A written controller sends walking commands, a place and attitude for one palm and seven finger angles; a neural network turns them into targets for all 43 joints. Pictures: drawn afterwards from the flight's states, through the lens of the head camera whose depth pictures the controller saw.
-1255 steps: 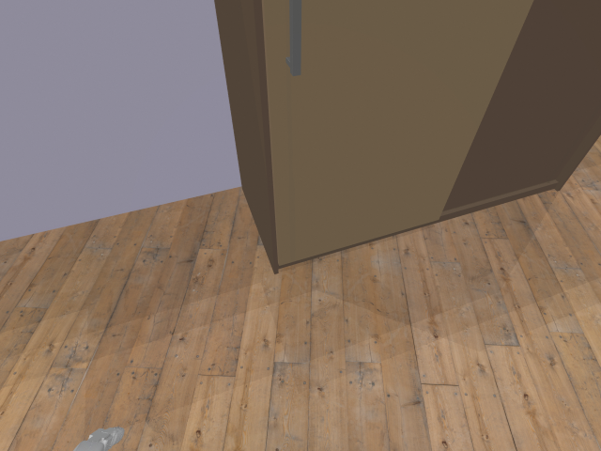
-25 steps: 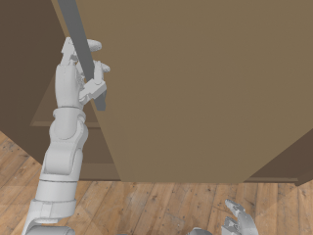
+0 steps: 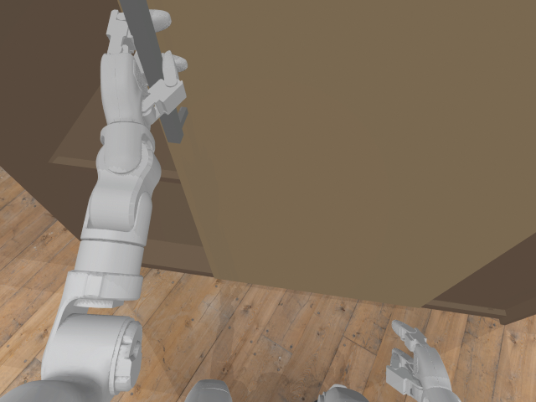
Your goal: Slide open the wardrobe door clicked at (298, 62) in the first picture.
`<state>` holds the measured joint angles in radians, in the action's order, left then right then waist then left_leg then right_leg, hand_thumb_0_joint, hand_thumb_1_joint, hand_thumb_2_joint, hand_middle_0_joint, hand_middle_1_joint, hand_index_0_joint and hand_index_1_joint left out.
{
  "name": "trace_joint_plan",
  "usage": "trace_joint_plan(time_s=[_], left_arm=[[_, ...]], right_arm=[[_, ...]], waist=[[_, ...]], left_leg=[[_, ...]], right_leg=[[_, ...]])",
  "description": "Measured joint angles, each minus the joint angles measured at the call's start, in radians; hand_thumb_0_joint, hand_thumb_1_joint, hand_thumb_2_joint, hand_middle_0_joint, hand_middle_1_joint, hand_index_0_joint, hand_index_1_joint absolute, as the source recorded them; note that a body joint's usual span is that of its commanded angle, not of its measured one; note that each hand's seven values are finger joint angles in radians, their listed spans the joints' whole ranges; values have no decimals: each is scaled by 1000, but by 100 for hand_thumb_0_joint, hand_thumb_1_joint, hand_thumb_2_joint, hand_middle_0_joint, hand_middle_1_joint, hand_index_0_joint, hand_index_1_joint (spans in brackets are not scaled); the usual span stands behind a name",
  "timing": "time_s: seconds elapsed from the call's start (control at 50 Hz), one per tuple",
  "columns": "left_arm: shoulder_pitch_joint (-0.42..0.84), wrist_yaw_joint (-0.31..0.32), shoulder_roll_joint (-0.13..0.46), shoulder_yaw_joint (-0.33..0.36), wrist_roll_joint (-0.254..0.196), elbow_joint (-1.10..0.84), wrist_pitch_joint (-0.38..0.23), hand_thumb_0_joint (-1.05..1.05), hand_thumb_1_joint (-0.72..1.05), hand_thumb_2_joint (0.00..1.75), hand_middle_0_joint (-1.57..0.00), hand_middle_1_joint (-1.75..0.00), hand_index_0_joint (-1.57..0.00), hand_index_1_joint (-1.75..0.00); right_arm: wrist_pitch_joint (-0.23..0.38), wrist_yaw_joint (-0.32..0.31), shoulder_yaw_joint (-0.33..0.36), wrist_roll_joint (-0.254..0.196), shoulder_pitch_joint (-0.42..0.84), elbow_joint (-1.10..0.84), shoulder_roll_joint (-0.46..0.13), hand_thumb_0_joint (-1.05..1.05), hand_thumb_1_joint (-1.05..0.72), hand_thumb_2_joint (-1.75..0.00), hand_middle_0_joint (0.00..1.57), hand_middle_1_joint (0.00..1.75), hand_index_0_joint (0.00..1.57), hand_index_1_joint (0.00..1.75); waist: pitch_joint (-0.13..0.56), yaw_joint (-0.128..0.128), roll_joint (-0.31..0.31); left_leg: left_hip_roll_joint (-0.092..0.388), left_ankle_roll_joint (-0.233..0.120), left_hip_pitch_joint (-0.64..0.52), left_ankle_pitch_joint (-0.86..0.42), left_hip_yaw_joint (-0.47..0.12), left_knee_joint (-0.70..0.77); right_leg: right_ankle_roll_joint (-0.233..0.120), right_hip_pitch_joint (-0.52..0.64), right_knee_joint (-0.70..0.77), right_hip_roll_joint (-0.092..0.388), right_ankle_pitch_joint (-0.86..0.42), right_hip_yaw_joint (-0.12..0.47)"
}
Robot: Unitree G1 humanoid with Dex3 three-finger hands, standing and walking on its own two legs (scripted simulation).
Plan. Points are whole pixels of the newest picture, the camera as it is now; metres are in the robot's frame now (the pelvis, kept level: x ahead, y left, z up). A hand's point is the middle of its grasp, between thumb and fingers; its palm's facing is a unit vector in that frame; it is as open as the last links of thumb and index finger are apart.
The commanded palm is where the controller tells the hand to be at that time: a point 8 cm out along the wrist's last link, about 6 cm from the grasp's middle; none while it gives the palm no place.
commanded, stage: step sideways, sliding the door along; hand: left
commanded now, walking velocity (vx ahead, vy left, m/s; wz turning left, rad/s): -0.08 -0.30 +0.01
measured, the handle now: (157, 49) +0.47 +0.23 +0.23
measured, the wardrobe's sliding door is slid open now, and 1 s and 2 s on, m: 0.42 0.59 0.59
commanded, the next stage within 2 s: stop walking and hold the door there in 1.30 s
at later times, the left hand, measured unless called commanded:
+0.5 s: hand (261, 96) +0.42 +0.09 +0.21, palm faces +0.32 -0.94 -0.06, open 6.5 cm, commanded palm +0.40 +0.06 +0.20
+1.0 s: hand (321, 100) +0.43 +0.02 +0.21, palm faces +0.40 -0.92 -0.04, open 6.6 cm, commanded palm +0.40 -0.02 +0.20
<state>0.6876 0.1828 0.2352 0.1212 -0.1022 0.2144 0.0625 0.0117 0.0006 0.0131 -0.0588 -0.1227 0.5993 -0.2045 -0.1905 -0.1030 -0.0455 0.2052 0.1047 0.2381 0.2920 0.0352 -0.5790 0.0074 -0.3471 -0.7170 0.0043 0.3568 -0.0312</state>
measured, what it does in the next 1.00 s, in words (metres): steps to the right: right foot, then left foot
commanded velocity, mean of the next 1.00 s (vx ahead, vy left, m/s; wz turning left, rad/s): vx -0.18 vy -0.29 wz -0.10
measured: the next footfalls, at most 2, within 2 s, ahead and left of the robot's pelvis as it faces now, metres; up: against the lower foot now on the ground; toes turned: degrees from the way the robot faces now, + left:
right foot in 0.06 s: +0.08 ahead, -0.17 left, +0.00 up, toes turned -2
left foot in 0.20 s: +0.04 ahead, +0.10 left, +0.00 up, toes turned +13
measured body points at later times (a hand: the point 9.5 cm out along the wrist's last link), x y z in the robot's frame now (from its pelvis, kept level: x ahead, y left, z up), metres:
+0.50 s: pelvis +0.03 -0.12 -0.01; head +0.10 -0.11 +0.43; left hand +0.40 +0.14 +0.21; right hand +0.26 -0.29 -0.11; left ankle +0.00 +0.09 -0.73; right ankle +0.08 -0.26 -0.73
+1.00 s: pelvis +0.05 -0.22 +0.00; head +0.12 -0.20 +0.44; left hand +0.40 +0.06 +0.21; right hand +0.28 -0.38 -0.09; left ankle +0.02 -0.03 -0.73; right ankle +0.10 -0.38 -0.70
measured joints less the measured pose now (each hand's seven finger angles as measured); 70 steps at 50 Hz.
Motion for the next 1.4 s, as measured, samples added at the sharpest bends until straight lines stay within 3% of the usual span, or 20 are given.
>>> trace_joint_plan(time_s=[0.06,0.1,0.14,0.24,0.34,0.48,0.52,0.6,0.66,0.68,0.72,0.82,1.02,1.06,1.1,1.16,1.2,1.22,1.3,1.4], left_arm=[[15,-6,21,11,-8,22,7,0,81,86,-35,-140,-13,-129],[13,2,18,26,-3,28,0,0,80,87,-37,-140,-12,-128],[6,5,4,24,-1,24,-2,0,80,87,-39,-140,-12,-129],[10,0,-23,-35,3,-22,-5,0,80,85,-40,-140,-12,-129],[5,-16,-40,-58,17,-50,-20,0,81,85,-39,-140,-11,-128],[-33,-20,-15,-32,3,-70,-29,-1,80,87,-40,-140,-10,-128],[-34,-17,-3,-18,4,-71,-19,-1,80,87,-41,-140,-10,-127],[-72,2,-28,1,4,-114,-22,-1,79,87,-43,-140,-10,-127],[-86,15,-55,-27,15,-160,-26,-1,80,87,-42,-140,-10,-127],[-82,12,-61,-42,13,-167,-30,-1,80,86,-42,-140,-11,-127],[-68,-8,-64,-71,21,-162,-44,-1,80,86,-41,-140,-10,-125],[-73,-21,-88,-85,55,-149,-59,0,80,85,-41,-140,-11,-124],[-80,-15,23,49,9,-100,-38,-1,78,88,-43,-140,-10,-126],[-78,-1,49,96,5,-82,-31,-2,77,88,-43,-140,-8,-126],[-98,17,53,143,8,-87,-33,-2,77,87,-44,-140,-6,-127],[-137,34,53,177,-2,-125,-24,-2,78,87,-43,-140,-4,-128],[-147,43,45,179,5,-152,-26,-1,78,86,-43,-140,-5,-128],[-149,43,43,175,8,-166,-24,-1,78,86,-43,-140,-6,-128],[-119,10,40,148,31,-156,-31,-1,79,86,-41,-140,-6,-123],[-138,4,37,165,47,-155,-33,0,78,86,-37,-140,-9,-121]], right_arm=[[-2,2,-21,-8,2,-7,22,1,-91,-90,20,30,21,30],[-4,-7,-25,-13,25,9,17,1,-91,-90,20,30,21,30],[2,-27,-15,-14,38,29,4,1,-91,-90,20,30,21,30],[7,-59,19,-5,46,44,-25,1,-91,-90,20,30,21,30],[3,-3,23,-1,38,4,-15,1,-91,-90,20,30,20,30],[11,17,-5,-5,39,-41,21,1,-91,-90,20,30,21,30],[13,14,-18,-16,43,-43,27,1,-91,-90,20,30,21,30],[33,-27,-4,-10,84,-5,-7,1,-91,-90,20,30,21,30],[41,-51,12,-6,90,8,-34,1,-91,-90,20,30,20,30],[37,-53,19,-3,87,8,-40,1,-91,-90,20,30,20,30],[16,-36,37,-1,77,3,-28,1,-91,-90,19,30,20,30],[13,22,24,7,42,-22,-6,1,-91,-90,19,30,20,30],[55,27,-24,3,37,-57,54,1,-91,-90,20,30,21,30],[60,24,-36,-6,46,-52,50,1,-91,-90,20,30,21,30],[65,3,-31,-3,79,-28,20,1,-91,-90,20,30,21,30],[73,-36,-7,-5,98,1,-25,1,-91,-90,20,30,21,30],[69,-54,6,-2,93,14,-52,1,-91,-90,20,30,21,30],[63,-59,12,-1,82,14,-67,1,-91,-90,20,30,20,30],[29,-20,46,4,34,30,-51,1,-91,-90,19,30,20,30],[51,18,31,11,-9,5,-17,1,-91,-90,19,30,20,30]], waist=[[7,-6,4],[4,20,-24],[11,46,-30],[10,35,-11],[-23,-18,-10],[-29,-33,-31],[-16,-19,-20],[-4,27,-30],[-7,44,-27],[-10,46,-32],[-27,22,-9],[-37,-26,-13],[-33,-54,-26],[-20,-37,-15],[-19,-6,-29],[-12,21,-15],[-14,39,-12],[-10,45,-24],[-18,0,12],[-22,-38,-4]], left_leg=[[15,33,15,24,-24,-44],[25,4,57,44,-56,-113],[-25,-29,99,117,-57,-188],[-79,-68,57,7,40,-67],[-22,-38,7,14,52,-7],[60,38,-34,19,32,-5],[71,26,8,42,11,-89],[-44,-41,126,256,-30,-306],[-101,-51,95,83,48,-144],[-91,-72,69,-53,63,-81],[-77,-92,45,-13,78,-69],[-5,-56,-14,19,87,-2],[109,51,-62,-3,70,25],[114,27,-13,22,47,-65],[60,-42,70,172,-19,-226],[-69,-51,142,286,-7,-324],[-100,-44,112,134,45,-167],[-86,-57,81,-95,67,-73],[-46,-88,18,17,88,-36],[28,-45,-62,-2,99,61]], right_leg=[[-3,79,153,19,-160,-11],[3,82,135,7,-118,-50],[3,75,125,24,-78,-80],[11,1,7,36,-50,-78],[11,-91,-208,-12,96,2],[8,9,46,6,-82,-5],[11,56,124,14,-164,-25],[0,24,92,31,-81,-57],[-9,-1,79,36,-127,-69],[-3,-18,45,26,-145,-76],[7,-71,-99,3,11,-23],[14,-136,-278,-16,99,19],[19,36,93,-1,-132,-11],[11,78,162,3,-188,-29],[5,56,133,6,-117,-41],[1,22,145,33,-136,-29],[-10,3,131,34,-180,-41],[-3,-14,98,21,-197,-55],[22,-93,-172,-28,94,26],[28,-87,-216,-30,57,1]])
